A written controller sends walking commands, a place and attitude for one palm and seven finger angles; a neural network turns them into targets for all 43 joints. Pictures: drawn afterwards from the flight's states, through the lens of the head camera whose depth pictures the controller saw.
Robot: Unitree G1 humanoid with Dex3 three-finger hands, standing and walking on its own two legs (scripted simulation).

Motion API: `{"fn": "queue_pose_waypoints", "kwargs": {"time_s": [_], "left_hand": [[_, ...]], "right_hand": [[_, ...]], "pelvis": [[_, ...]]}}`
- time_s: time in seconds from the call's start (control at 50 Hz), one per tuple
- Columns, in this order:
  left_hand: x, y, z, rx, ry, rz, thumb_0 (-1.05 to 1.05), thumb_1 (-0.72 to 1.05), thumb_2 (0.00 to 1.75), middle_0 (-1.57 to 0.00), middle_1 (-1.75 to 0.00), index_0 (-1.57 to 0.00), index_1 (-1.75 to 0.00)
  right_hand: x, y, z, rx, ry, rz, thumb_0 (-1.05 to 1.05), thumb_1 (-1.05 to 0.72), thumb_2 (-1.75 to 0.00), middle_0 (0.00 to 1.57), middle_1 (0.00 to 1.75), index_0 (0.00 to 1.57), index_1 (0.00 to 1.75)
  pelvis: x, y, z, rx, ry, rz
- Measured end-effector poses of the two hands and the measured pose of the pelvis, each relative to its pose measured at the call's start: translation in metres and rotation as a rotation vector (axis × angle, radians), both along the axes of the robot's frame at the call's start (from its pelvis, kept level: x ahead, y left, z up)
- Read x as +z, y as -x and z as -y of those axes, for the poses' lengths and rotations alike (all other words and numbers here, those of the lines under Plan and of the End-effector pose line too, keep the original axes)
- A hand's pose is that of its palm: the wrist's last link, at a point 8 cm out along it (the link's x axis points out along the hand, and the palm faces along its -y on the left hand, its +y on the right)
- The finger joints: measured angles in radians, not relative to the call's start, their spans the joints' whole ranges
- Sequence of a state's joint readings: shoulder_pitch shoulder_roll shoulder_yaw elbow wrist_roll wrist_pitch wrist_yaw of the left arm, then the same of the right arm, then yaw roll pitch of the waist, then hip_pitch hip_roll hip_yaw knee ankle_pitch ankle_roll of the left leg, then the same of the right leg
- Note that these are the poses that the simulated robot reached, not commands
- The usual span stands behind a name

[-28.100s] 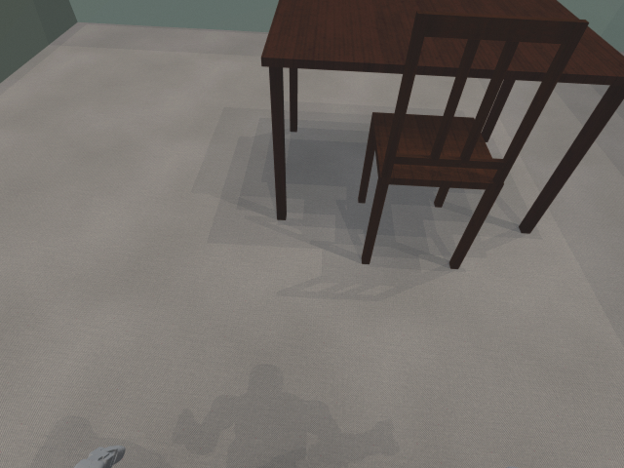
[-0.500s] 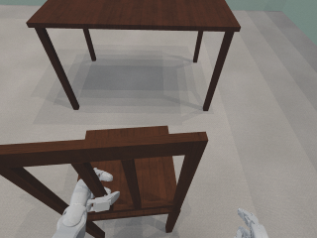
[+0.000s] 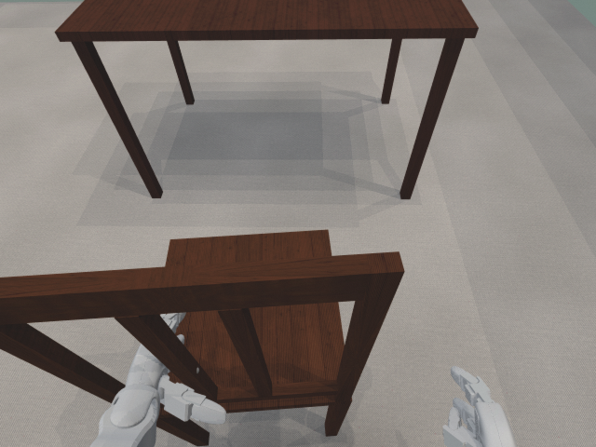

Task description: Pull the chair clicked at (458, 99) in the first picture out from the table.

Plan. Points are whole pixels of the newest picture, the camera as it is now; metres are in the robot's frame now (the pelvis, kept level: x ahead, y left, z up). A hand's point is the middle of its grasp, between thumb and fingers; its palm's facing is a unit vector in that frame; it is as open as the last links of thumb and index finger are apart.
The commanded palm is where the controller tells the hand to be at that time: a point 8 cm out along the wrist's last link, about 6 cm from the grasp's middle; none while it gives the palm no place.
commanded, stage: open the thumb and straighten the fingers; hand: left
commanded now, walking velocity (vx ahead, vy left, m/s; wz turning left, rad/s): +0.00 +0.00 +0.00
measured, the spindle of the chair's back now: (182, 363) +0.23 +0.16 -0.01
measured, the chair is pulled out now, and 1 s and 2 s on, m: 0.71 0.71 0.69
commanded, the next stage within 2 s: draw the fingers out of the gap in 0.02 s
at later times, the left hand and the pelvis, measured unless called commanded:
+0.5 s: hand (182, 434) +0.16 +0.16 -0.05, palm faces +0.03 -0.98 -0.18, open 17.5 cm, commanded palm +0.14 +0.21 -0.02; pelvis +0.00 +0.00 -0.01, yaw +1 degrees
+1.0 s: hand out of the picture +0.09 +0.16 -0.05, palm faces +0.05 -0.98 -0.17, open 17.5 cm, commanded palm +0.06 +0.21 -0.02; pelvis -0.01 +0.00 -0.02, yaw +1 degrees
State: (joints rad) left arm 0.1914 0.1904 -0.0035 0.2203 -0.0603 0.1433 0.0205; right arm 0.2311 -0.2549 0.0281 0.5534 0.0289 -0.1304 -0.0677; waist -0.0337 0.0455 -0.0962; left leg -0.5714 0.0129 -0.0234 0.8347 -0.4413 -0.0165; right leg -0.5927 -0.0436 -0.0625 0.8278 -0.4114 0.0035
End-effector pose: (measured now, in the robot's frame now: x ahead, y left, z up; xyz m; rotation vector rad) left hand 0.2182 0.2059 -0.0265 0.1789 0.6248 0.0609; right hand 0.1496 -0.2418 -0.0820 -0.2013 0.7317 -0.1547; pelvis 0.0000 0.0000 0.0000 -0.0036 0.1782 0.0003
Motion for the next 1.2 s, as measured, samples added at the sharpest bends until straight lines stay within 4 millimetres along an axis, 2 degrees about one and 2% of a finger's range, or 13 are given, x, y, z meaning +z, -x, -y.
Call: {"fn": "queue_pose_waypoints", "kwargs": {"time_s": [0.08,0.2,0.36,0.5,0.76,1.02,1.1,1.2], "left_hand": [[0.000,-0.001,0.002,-0.005,0.005,0.000,-0.01,-0.54,0.20,-0.04,-0.12,-0.04,-0.12],[-0.006,0.003,0.002,0.005,0.018,-0.021,-0.01,-0.54,0.20,-0.01,-0.03,-0.01,-0.03],[0.001,0.042,-0.004,0.021,-0.001,-0.040,-0.01,-0.54,0.20,-0.01,-0.01,-0.01,-0.01],[-0.003,0.078,-0.002,0.042,0.009,-0.060,-0.01,-0.54,0.20,0.00,0.00,0.00,0.00],[0.003,0.106,0.003,0.030,0.010,-0.032,-0.01,-0.54,0.20,0.00,0.00,0.00,0.00],[0.003,0.148,-0.001,0.057,0.015,-0.068,-0.01,-0.54,0.20,0.00,0.00,0.00,0.00],[0.013,0.149,-0.002,0.095,0.102,0.058,-0.01,-0.54,0.20,0.00,0.00,0.00,0.00],[0.045,0.132,-0.009,0.072,0.111,0.307,-0.01,-0.54,0.20,0.00,0.00,0.00,0.00]], "right_hand": [[-0.001,-0.001,0.002,0.004,0.012,-0.002,0.01,-0.90,-0.89,0.21,0.30,0.20,0.30],[-0.001,0.000,0.006,-0.008,0.025,-0.012,0.01,-0.90,-0.89,0.21,0.30,0.20,0.30],[0.003,-0.005,0.005,-0.033,0.018,0.029,0.01,-0.90,-0.89,0.20,0.30,0.20,0.30],[0.004,-0.016,-0.005,-0.002,0.023,0.080,0.01,-0.90,-0.89,0.20,0.30,0.20,0.30],[0.005,-0.019,-0.022,0.015,-0.006,0.150,0.01,-0.90,-0.89,0.21,0.30,0.20,0.30],[0.005,-0.012,-0.016,-0.015,0.012,0.168,0.02,-0.90,-0.89,0.21,0.30,0.20,0.30],[0.002,-0.011,-0.015,-0.010,0.026,0.181,0.02,-0.90,-0.89,0.21,0.30,0.20,0.30],[-0.006,-0.007,-0.016,-0.002,0.017,0.181,0.02,-0.90,-0.89,0.20,0.30,0.20,0.30]], "pelvis": [[-0.002,-0.001,0.001,0.006,0.002,-0.008],[-0.004,-0.004,0.002,0.002,0.001,-0.021],[-0.006,-0.008,0.000,0.003,0.007,-0.022],[-0.011,-0.003,-0.002,0.019,0.012,-0.020],[-0.019,0.009,-0.004,0.025,0.017,-0.015],[-0.025,0.014,-0.003,0.026,0.026,-0.017],[-0.030,0.018,-0.002,0.028,0.032,-0.022],[-0.034,0.023,-0.002,0.032,0.037,-0.015]]}}
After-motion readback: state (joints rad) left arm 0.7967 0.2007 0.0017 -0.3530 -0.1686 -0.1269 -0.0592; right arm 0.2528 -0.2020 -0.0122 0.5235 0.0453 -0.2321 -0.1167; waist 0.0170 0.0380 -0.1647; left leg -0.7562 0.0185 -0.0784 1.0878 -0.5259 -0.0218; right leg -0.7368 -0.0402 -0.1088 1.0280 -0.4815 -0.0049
